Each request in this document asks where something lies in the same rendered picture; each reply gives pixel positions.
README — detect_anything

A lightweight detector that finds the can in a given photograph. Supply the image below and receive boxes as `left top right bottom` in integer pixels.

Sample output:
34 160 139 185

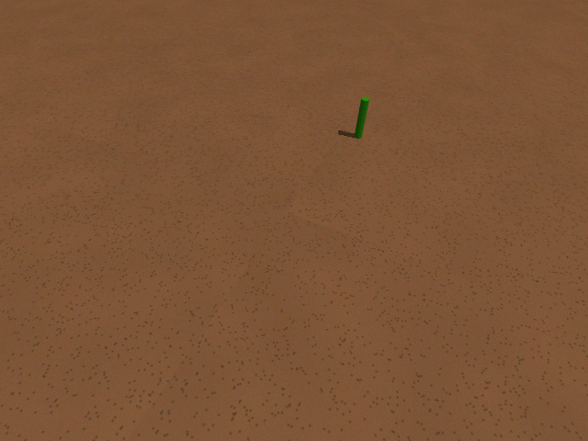
355 96 369 139

